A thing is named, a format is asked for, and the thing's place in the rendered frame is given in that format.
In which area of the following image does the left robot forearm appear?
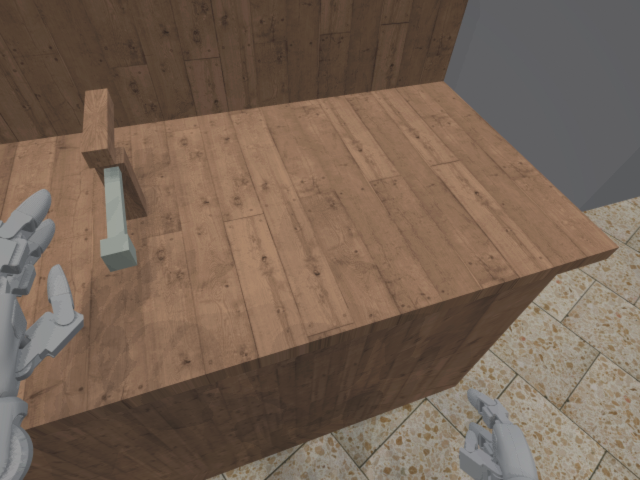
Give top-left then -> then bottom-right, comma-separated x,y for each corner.
0,397 -> 33,480

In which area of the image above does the robot right hand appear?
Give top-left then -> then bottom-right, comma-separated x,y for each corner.
459,389 -> 539,480

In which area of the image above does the counter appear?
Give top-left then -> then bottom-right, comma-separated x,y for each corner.
0,0 -> 619,480

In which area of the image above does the tap lever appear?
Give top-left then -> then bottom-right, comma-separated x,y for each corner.
100,166 -> 137,272

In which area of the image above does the robot left hand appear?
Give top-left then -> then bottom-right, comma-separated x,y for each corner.
0,189 -> 84,398

